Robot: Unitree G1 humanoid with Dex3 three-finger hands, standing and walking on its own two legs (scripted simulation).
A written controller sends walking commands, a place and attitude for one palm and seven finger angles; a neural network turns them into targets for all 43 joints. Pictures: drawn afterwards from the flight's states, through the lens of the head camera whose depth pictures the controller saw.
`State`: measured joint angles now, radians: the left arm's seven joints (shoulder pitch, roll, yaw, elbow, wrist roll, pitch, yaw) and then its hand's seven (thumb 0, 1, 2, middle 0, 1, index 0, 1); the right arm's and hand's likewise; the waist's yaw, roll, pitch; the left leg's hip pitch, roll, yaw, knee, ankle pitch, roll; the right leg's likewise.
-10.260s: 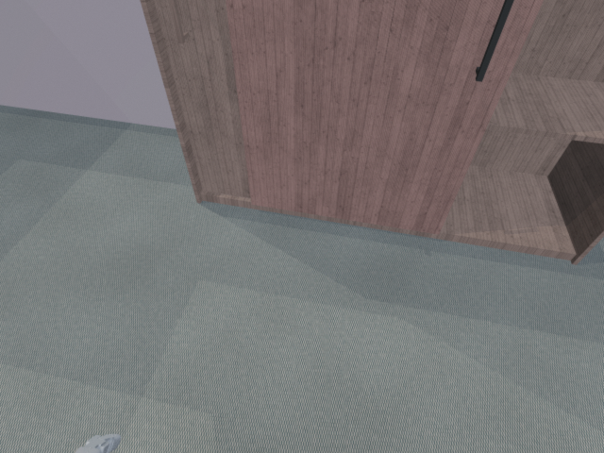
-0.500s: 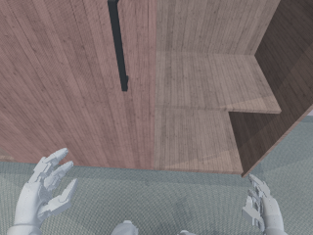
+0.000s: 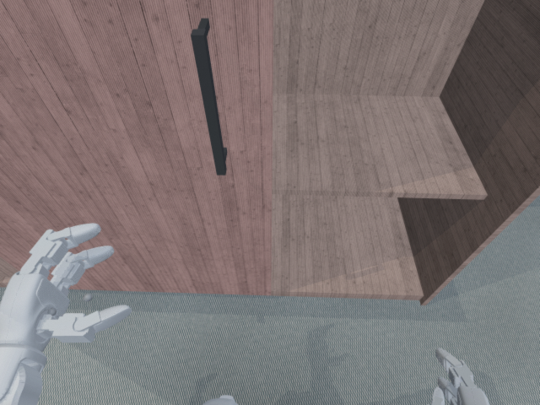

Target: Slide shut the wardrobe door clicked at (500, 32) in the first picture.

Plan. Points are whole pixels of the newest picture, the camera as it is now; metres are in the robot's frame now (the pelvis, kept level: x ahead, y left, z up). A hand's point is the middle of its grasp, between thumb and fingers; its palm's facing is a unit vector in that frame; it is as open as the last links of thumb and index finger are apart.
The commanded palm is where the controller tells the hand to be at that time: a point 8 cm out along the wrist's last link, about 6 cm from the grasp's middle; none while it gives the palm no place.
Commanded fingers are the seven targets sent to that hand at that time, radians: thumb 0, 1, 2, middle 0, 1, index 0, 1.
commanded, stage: raise the hand with hooked fingers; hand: left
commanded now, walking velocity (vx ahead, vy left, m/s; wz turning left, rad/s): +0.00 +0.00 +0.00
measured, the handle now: (214, 108) +0.52 +0.13 +0.15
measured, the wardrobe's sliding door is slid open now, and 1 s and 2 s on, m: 0.56 0.56 0.56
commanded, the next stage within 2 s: move the hooked fingers beside the handle in 1.14 s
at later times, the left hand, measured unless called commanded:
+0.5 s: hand (15, 252) +0.25 +0.30 +0.15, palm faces +0.12 -0.99 -0.05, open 13.9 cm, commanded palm +0.22 +0.35 +0.16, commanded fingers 0.00 -0.50 0.30 -0.30 -1.20 -0.30 -1.20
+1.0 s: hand (28, 243) +0.25 +0.28 +0.17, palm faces +0.13 -0.99 -0.03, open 14.0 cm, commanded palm +0.22 +0.32 +0.18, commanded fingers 0.00 -0.50 0.30 -0.30 -1.20 -0.30 -1.20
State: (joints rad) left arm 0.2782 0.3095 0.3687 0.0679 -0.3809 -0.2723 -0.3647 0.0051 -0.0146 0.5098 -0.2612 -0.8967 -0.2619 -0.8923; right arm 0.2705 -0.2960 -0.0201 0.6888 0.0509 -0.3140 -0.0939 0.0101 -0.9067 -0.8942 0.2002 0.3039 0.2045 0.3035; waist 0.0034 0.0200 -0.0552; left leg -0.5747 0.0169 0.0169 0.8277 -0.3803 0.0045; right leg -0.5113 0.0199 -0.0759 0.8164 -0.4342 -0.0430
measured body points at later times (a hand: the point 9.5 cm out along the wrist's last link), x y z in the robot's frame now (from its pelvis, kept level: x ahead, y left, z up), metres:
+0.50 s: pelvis +0.00 +0.03 +0.03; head +0.00 +0.03 +0.48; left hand +0.24 +0.36 +0.16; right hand +0.20 -0.18 -0.04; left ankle +0.02 +0.12 -0.70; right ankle -0.01 -0.09 -0.70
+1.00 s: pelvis -0.01 +0.00 +0.03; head -0.03 +0.00 +0.48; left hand +0.24 +0.33 +0.17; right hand +0.16 -0.25 -0.04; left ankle +0.02 +0.12 -0.70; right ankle -0.01 -0.09 -0.70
